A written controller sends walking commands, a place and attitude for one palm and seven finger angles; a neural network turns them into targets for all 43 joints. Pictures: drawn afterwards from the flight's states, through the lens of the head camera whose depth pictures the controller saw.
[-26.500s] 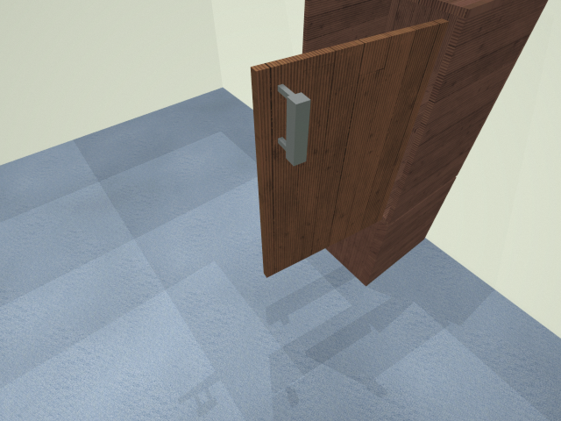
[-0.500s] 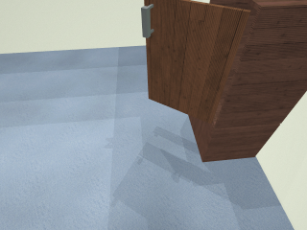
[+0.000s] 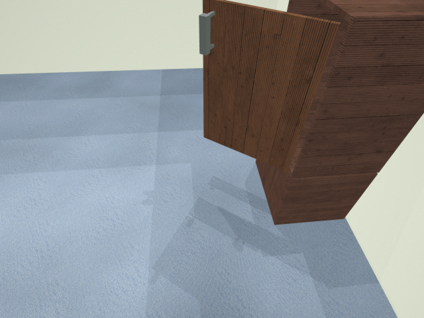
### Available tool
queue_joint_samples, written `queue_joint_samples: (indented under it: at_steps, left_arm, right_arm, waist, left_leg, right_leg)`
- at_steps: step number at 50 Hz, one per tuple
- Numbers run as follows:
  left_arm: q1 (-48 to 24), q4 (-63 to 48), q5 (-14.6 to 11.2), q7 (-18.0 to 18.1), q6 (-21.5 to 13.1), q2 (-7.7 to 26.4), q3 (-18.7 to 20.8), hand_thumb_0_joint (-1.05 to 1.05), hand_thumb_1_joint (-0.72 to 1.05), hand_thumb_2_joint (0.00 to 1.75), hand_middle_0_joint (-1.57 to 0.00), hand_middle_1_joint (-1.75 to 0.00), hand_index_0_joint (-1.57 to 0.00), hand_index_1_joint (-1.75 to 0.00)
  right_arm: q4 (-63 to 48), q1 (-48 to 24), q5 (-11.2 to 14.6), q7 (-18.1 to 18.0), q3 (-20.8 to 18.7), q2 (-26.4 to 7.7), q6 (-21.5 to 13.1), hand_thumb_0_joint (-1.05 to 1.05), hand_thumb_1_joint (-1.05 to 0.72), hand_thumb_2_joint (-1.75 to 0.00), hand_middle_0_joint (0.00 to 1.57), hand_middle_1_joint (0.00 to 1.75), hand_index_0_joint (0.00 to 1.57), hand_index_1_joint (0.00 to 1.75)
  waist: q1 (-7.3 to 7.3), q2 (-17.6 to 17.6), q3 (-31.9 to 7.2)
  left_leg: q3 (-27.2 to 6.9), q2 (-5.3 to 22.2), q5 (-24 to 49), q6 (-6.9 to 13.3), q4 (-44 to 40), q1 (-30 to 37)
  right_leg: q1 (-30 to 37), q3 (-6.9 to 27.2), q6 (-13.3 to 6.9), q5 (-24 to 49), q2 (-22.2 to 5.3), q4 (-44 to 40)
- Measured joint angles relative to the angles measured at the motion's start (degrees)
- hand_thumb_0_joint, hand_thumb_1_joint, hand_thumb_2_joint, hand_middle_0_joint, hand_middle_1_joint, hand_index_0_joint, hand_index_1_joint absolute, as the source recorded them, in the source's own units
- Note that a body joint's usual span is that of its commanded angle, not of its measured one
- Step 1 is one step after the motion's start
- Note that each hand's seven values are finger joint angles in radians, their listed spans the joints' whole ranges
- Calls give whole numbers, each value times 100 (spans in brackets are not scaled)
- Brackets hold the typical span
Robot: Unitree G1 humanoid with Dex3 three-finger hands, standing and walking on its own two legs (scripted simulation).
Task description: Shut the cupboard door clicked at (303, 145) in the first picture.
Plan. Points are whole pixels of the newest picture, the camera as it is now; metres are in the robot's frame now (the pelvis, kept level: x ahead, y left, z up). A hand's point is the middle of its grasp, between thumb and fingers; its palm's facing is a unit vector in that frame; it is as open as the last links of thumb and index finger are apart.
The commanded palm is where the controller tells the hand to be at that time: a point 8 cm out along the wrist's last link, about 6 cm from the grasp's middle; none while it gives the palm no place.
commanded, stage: look to check the result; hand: left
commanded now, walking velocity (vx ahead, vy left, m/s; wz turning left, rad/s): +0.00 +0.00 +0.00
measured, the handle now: (208, 32) +0.92 +0.06 +0.15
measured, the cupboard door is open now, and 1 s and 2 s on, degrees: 53 53 53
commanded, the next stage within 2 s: walk to a spot facing it in 0.52 s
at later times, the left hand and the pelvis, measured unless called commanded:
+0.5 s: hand out of the picture -0.05 +0.15 -0.18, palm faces +0.05 -0.99 -0.16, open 7.4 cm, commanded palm none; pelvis +0.00 +0.00 +0.00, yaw +0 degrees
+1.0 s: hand out of the picture -0.01 +0.19 -0.21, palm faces +0.22 -0.96 -0.17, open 7.4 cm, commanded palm none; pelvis +0.01 +0.01 -0.03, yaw +11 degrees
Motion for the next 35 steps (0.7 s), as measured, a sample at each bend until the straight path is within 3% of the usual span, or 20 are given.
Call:
queue_joint_samples:
  at_steps: [35]
  left_arm:
    - [-310, -147, 15, 26, -63, 150, 36, 0, 91, 90, -20, -30, -20, -29]
  right_arm:
    - [-94, -217, 5, 25, -34, -112, -54, 0, -91, -90, 20, 29, 20, 30]
  waist:
    - [-33, -3, 62]
  left_leg:
    - [-47, 26, 12, -37, 15, -99]
  right_leg:
    - [-76, -40, -33, 6, 35, -8]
